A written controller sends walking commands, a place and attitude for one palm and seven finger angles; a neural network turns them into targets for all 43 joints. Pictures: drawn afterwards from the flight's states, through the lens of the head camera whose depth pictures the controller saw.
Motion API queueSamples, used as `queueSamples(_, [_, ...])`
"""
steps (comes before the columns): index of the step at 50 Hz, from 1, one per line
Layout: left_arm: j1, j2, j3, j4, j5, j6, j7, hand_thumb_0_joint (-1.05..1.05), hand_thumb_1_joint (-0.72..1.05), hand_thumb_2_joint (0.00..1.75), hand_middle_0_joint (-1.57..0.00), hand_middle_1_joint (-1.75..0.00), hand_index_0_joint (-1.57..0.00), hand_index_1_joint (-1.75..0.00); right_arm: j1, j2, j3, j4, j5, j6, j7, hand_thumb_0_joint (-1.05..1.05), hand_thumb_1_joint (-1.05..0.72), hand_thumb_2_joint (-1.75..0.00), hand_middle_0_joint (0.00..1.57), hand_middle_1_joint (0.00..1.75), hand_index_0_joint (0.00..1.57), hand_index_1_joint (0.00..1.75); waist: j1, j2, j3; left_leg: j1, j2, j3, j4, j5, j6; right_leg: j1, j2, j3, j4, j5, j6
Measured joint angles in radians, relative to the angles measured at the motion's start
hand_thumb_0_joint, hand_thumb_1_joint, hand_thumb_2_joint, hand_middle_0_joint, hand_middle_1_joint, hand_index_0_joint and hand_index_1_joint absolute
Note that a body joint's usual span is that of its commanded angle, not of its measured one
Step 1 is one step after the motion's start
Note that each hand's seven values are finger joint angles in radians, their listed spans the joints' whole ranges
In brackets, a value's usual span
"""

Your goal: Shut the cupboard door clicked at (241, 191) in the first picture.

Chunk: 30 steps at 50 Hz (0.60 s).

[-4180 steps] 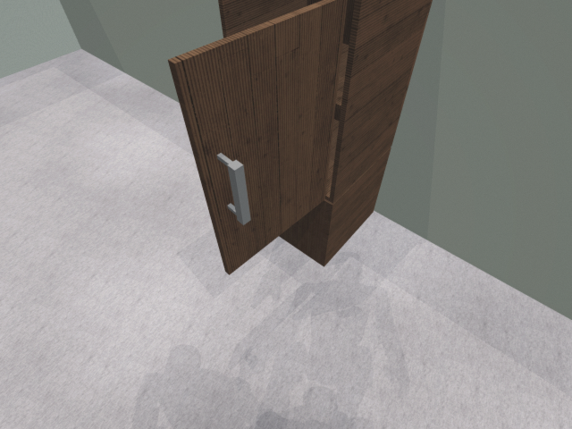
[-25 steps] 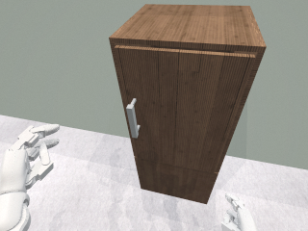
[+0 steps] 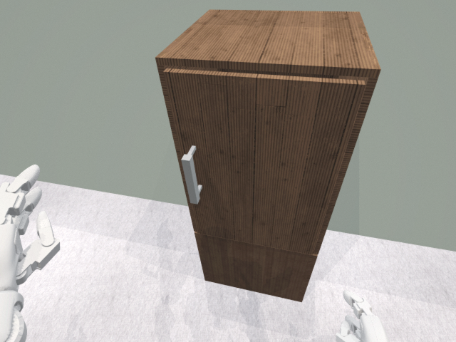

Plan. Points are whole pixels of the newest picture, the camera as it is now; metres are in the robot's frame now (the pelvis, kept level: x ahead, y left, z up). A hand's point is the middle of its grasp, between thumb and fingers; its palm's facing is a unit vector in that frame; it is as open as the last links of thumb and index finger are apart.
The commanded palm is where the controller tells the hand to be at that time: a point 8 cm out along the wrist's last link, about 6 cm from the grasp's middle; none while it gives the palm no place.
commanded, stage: step back with the hand held close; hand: left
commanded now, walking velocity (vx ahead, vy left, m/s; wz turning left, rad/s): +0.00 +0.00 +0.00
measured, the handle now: (193, 175) +0.53 +0.17 -0.03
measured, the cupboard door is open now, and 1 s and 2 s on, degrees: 0 0 0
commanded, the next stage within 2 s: stop stepping back and stand still in 1.48 s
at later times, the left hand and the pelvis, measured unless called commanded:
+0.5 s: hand (35, 249) +0.18 +0.29 +0.16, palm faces +0.39 -0.78 -0.50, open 7.4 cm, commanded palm +0.12 +0.32 +0.17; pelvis -0.03 +0.03 -0.01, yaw -1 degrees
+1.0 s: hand out of the picture +0.09 +0.28 +0.17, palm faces +0.49 -0.77 -0.41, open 7.4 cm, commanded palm +0.03 +0.32 +0.17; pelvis -0.10 +0.02 -0.02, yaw +2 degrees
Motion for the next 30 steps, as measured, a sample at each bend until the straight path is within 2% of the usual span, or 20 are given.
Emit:
queueSamples(6, [-0.010, -0.001, 0.010, 0.017, 0.001, -0.011, -0.002, 0.02, 0.88, 0.90, -0.21, -0.30, -0.21, -0.30, -0.001, -0.002, 0.001, -0.008, 0.005, 0.004, 0.003, 0.01, -0.90, -0.90, 0.21, 0.30, 0.20, 0.30, -0.003, 0.007, 0.007, -0.009, 0.006, -0.003, 0.001, 0.005, -0.002, -0.002, 0.006, -0.003, -0.011, 0.010, -0.002])
queueSamples(12, [0.033, 0.007, 0.036, 0.008, 0.012, -0.072, 0.014, 0.02, 0.89, 0.90, -0.21, -0.30, -0.21, -0.30, -0.013, -0.020, -0.015, -0.028, 0.003, 0.047, 0.017, 0.01, -0.90, -0.90, 0.21, 0.30, 0.20, 0.30, -0.038, 0.019, -0.024, -0.126, 0.012, -0.014, 0.066, -0.011, 0.004, -0.088, 0.011, -0.014, -0.006, 0.024, 0.002])
queueSamples(17, [0.084, 0.031, 0.032, -0.037, 0.011, -0.078, 0.021, 0.02, 0.88, 0.90, -0.21, -0.30, -0.21, -0.30, -0.014, -0.029, -0.036, -0.042, 0.004, 0.087, 0.003, 0.01, -0.90, -0.90, 0.21, 0.30, 0.20, 0.30, -0.050, -0.005, -0.015, -0.150, -0.013, 0.008, 0.059, 0.000, 0.020, -0.138, -0.014, 0.009, 0.030, 0.019, 0.021])
queueSamples(22, [0.091, 0.077, 0.059, -0.071, 0.007, -0.070, 0.029, 0.02, 0.88, 0.90, -0.22, -0.30, -0.22, -0.30, -0.018, -0.020, -0.040, -0.071, 0.008, 0.118, -0.006, 0.01, -0.90, -0.90, 0.21, 0.30, 0.20, 0.30, -0.058, -0.029, -0.005, -0.170, -0.025, 0.027, 0.070, 0.009, 0.031, -0.172, -0.026, 0.027, 0.060, 0.023, 0.032])
queueSamples(30, [0.098, 0.086, 0.077, -0.098, 0.014, -0.087, 0.043, 0.02, 0.88, 0.90, -0.22, -0.30, -0.22, -0.30, -0.010, 0.001, -0.023, -0.102, 0.011, 0.116, -0.004, 0.01, -0.90, -0.90, 0.21, 0.30, 0.20, 0.30, -0.070, -0.053, -0.017, -0.231, -0.022, 0.033, 0.114, 0.025, 0.042, -0.226, -0.025, 0.033, 0.087, 0.051, 0.038])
